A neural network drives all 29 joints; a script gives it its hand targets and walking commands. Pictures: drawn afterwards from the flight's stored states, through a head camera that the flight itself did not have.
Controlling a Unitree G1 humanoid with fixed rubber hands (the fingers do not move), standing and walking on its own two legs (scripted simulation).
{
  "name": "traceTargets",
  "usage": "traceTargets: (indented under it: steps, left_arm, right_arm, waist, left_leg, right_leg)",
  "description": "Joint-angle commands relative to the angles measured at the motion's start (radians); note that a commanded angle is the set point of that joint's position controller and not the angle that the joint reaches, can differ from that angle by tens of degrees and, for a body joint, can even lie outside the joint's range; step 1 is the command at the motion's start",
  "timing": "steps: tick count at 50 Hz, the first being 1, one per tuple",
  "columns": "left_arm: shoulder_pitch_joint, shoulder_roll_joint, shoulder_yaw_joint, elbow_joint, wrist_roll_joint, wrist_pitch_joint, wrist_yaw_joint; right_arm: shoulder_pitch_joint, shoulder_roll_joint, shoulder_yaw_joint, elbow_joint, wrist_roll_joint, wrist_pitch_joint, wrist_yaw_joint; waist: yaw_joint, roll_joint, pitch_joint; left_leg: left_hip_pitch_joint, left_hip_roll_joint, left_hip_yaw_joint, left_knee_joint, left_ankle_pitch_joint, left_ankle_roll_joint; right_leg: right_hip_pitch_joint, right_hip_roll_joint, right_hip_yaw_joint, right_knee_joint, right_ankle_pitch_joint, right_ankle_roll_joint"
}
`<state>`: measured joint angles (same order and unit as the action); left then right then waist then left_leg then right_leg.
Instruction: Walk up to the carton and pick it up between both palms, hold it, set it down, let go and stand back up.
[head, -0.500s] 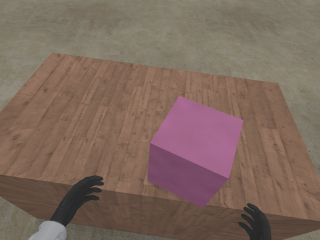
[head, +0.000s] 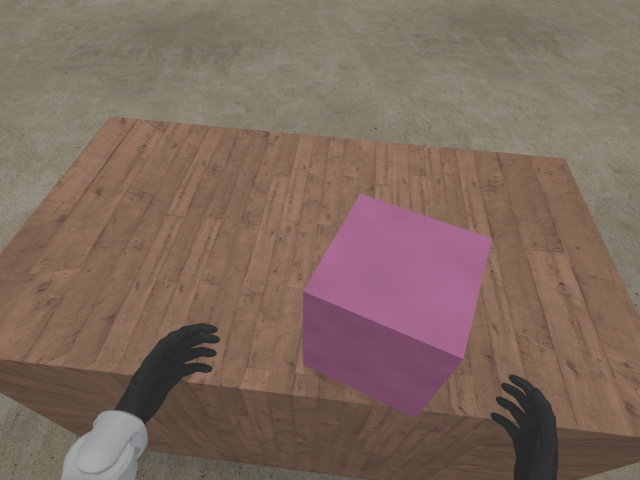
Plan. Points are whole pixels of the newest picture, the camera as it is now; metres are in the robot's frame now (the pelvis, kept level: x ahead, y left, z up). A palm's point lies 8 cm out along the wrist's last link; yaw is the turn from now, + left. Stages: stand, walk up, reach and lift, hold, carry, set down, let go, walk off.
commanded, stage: reach and lift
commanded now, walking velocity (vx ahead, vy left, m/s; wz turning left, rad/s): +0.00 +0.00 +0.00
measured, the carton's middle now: (388, 307) +0.35 -0.07 -0.02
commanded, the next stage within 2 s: none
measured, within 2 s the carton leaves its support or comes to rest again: neither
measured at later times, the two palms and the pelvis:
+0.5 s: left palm (187, 319) +0.27 +0.18 +0.06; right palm (556, 404) +0.20 -0.23 +0.05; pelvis -0.01 -0.02 +0.00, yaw +0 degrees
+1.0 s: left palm (225, 250) +0.34 +0.15 +0.10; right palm (578, 346) +0.24 -0.24 +0.09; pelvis -0.01 -0.02 +0.01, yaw +0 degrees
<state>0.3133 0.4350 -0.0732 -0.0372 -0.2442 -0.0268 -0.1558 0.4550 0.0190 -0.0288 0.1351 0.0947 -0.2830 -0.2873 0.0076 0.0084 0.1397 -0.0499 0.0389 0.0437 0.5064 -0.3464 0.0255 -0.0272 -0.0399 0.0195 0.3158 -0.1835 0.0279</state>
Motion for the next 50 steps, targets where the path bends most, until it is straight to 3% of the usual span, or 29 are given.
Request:
traceTargets:
  steps: [1, 4, 5, 13, 15, 16, 18, 22, 30, 38, 50]
  left_arm:
    - [-0.127, 0.125, 0.051, -0.121, -0.019, -0.001, 0.008]
    - [-0.186, 0.118, 0.045, -0.105, -0.022, 0.028, 0.010]
    - [-0.161, 0.109, 0.052, -0.098, -0.017, 0.039, 0.014]
    - [-0.338, 0.112, 0.074, -0.085, -0.029, 0.117, 0.030]
    - [-0.372, 0.117, 0.086, -0.061, -0.029, 0.138, 0.031]
    - [-0.385, 0.107, 0.080, -0.059, -0.026, 0.151, 0.030]
    - [-0.410, 0.107, 0.091, -0.041, -0.031, 0.172, 0.029]
    - [-0.448, 0.114, 0.115, -0.072, -0.033, 0.201, 0.032]
    - [-0.593, 0.113, 0.131, -0.034, -0.036, 0.272, 0.021]
    - [-0.685, 0.117, 0.148, -0.030, -0.027, 0.338, 0.013]
    - [-0.915, 0.099, 0.146, 0.055, -0.002, 0.423, 0.026]
  right_arm:
    - [-0.041, -0.049, -0.016, -0.188, 0.011, 0.028, -0.002]
    - [-0.067, -0.056, -0.024, -0.190, 0.017, 0.085, -0.009]
    - [-0.051, -0.060, -0.013, -0.202, 0.030, 0.098, -0.008]
    - [-0.188, -0.084, -0.016, -0.301, 0.046, 0.235, -0.023]
    - [-0.205, -0.080, -0.007, -0.314, 0.056, 0.276, -0.027]
    - [-0.210, -0.086, -0.011, -0.318, 0.057, 0.298, -0.031]
    - [-0.243, -0.080, -0.007, -0.345, 0.061, 0.340, -0.035]
    - [-0.268, -0.089, 0.011, -0.415, 0.082, 0.408, -0.041]
    - [-0.383, -0.100, 0.006, -0.438, 0.080, 0.529, -0.056]
    - [-0.483, -0.110, 0.005, -0.468, 0.095, 0.578, -0.066]
    - [-0.705, -0.172, -0.028, -0.364, 0.119, 0.629, -0.052]
  waist:
    - [-0.018, 0.100, -0.094]
    - [-0.042, 0.099, -0.097]
    - [-0.028, 0.099, -0.098]
    - [-0.055, 0.088, -0.143]
    - [-0.047, 0.083, -0.135]
    - [-0.064, 0.078, -0.132]
    - [-0.065, 0.055, -0.149]
    - [-0.063, 0.069, -0.182]
    - [-0.087, 0.042, -0.193]
    - [-0.104, 0.036, -0.302]
    - [-0.141, 0.041, -0.358]
  left_leg:
    - [-0.080, 0.013, -0.015, -0.104, 0.416, -0.079]
    - [-0.080, 0.013, -0.021, -0.120, 0.370, -0.069]
    - [-0.070, 0.013, -0.020, -0.120, 0.395, -0.074]
    - [-0.071, 0.008, -0.028, -0.143, 0.346, -0.061]
    - [-0.078, 0.003, -0.023, -0.152, 0.304, -0.052]
    - [-0.078, 0.004, -0.025, -0.161, 0.286, -0.047]
    - [-0.084, 0.001, -0.025, -0.164, 0.278, -0.035]
    - [-0.067, -0.004, -0.023, -0.167, 0.296, -0.036]
    - [-0.080, -0.010, -0.019, -0.183, 0.251, -0.027]
    - [-0.063, -0.025, -0.004, -0.174, 0.311, -0.031]
    - [-0.060, -0.023, -0.006, -0.176, 0.346, -0.036]
  right_leg:
    - [0.022, 0.041, -0.023, -0.020, 0.125, -0.091]
    - [0.034, 0.037, -0.018, -0.021, 0.140, -0.090]
    - [0.042, 0.037, -0.022, -0.016, 0.163, -0.085]
    - [0.050, 0.031, -0.012, -0.009, 0.189, -0.082]
    - [0.052, 0.025, -0.006, -0.009, 0.194, -0.078]
    - [0.057, 0.025, -0.007, -0.010, 0.202, -0.079]
    - [0.072, 0.024, -0.007, -0.005, 0.228, -0.072]
    - [0.081, 0.027, -0.006, 0.002, 0.268, -0.067]
    - [0.072, 0.022, -0.002, 0.003, 0.292, -0.048]
    - [0.115, 0.023, -0.002, 0.020, 0.438, -0.031]
    - [0.117, 0.051, -0.022, 0.019, 0.438, -0.030]
